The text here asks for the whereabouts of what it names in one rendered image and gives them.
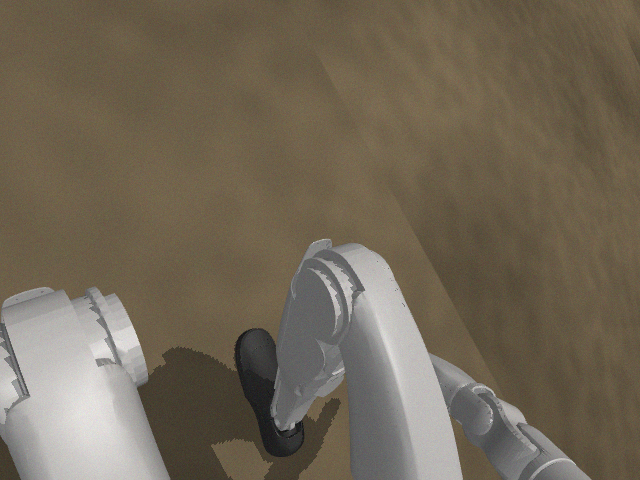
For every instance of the right robot foot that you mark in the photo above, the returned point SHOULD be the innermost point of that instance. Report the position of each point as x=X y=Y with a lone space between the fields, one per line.
x=257 y=365

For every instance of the right robot hand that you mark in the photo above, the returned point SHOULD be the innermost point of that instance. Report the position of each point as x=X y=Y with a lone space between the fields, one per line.
x=450 y=377

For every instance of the right robot arm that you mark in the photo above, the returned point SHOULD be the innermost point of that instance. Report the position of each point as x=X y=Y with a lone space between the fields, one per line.
x=515 y=449

